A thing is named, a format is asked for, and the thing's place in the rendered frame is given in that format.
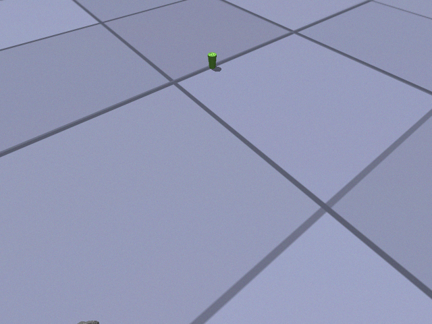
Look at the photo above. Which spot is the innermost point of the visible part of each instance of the cup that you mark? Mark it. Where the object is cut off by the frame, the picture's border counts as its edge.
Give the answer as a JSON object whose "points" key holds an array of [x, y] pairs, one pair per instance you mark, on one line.
{"points": [[212, 60]]}

